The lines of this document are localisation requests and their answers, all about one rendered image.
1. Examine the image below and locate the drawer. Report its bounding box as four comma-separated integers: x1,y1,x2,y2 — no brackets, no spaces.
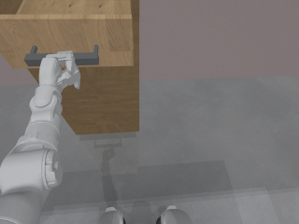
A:
0,0,134,69

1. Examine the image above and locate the handle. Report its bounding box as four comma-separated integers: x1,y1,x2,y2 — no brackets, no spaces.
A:
24,45,99,67

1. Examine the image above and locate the robot left shin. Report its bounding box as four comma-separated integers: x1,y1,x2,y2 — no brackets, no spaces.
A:
106,207,118,212

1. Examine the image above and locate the robot left forearm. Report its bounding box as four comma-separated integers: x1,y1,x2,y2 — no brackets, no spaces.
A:
0,85,63,192

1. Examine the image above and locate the left robot hand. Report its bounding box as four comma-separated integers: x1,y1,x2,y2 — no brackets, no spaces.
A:
38,50,80,93

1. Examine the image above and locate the robot left upper arm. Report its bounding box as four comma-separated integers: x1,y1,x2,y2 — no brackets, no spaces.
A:
0,147,63,224

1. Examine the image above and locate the cabinet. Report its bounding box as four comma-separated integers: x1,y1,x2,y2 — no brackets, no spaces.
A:
0,0,139,135

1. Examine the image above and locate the robot right thigh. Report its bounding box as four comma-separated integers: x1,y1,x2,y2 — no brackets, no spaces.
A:
161,209,196,224

